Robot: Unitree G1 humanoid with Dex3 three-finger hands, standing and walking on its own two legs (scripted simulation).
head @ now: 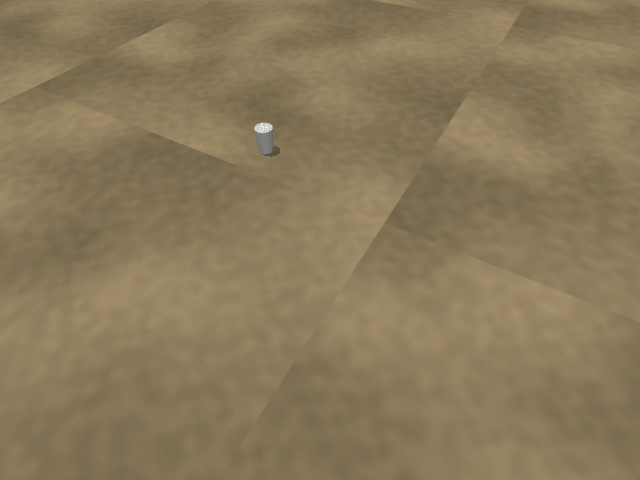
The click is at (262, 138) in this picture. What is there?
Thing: tapered cup
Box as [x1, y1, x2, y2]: [254, 123, 272, 153]
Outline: 259,123 254,127 258,146 261,152 268,153 272,150 272,126 269,123
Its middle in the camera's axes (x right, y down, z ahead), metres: -0.29 -0.53 +2.03
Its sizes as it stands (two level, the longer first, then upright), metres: 0.095 0.095 0.135
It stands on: the floor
